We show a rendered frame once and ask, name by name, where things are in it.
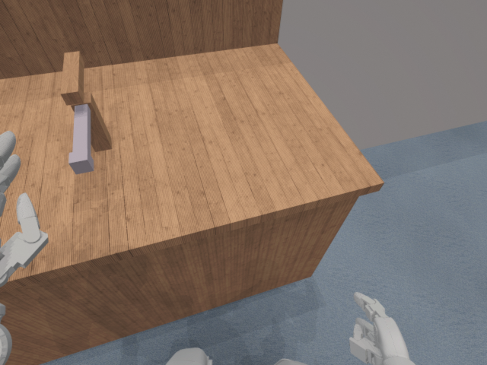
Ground counter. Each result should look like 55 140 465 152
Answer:
0 0 384 365

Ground left robot hand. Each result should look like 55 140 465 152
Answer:
0 131 49 287

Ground tap lever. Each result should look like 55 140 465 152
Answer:
68 104 94 174

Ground right robot hand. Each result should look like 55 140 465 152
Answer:
349 292 410 365

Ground robot left thigh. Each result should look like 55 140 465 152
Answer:
166 348 212 365

